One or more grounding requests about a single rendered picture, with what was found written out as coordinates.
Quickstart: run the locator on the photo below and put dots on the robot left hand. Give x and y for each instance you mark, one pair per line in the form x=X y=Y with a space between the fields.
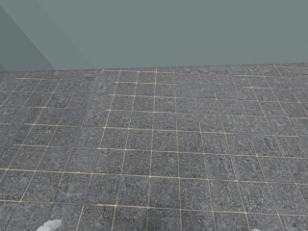
x=50 y=225

